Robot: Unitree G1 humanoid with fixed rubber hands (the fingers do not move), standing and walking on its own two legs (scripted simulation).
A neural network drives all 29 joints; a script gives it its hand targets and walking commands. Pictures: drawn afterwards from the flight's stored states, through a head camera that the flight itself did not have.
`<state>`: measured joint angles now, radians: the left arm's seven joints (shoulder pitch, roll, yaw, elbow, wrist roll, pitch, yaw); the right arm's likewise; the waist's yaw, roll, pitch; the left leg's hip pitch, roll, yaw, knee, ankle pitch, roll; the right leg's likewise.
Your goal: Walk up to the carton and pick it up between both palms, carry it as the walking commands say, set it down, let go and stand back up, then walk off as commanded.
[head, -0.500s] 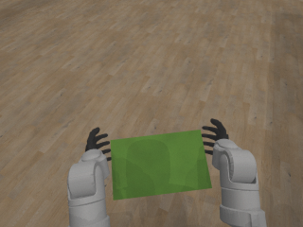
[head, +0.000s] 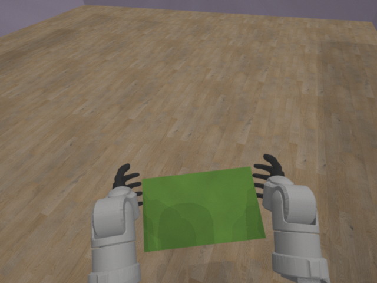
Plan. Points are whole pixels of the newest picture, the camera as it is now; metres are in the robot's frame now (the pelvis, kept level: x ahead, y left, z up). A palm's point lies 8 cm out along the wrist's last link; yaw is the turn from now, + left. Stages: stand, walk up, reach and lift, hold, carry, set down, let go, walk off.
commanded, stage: carry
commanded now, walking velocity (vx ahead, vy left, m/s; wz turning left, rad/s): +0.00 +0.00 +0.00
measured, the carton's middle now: (200, 210) +0.30 +0.00 -0.02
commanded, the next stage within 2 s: hold in 0.74 s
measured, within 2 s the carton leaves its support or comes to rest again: neither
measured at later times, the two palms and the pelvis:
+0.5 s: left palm (111, 198) +0.28 +0.18 +0.08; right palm (262, 187) +0.29 -0.13 +0.08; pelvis +0.00 +0.02 +0.00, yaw +0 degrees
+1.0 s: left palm (118, 205) +0.28 +0.17 +0.05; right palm (269, 195) +0.28 -0.15 +0.06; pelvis +0.00 +0.01 +0.01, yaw +11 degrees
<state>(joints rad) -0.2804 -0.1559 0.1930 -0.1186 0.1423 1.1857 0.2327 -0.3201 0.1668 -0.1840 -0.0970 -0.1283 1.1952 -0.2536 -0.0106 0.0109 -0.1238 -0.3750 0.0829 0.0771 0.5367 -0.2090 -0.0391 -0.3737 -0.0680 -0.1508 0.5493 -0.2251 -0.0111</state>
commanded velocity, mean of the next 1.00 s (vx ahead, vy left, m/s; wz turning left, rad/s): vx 0.00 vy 0.00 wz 0.00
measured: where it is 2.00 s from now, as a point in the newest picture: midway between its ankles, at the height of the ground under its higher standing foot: outside the picture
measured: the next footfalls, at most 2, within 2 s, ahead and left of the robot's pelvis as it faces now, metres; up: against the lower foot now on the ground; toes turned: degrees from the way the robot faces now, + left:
none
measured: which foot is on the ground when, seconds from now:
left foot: down 0.00-1.00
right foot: down 0.00-1.00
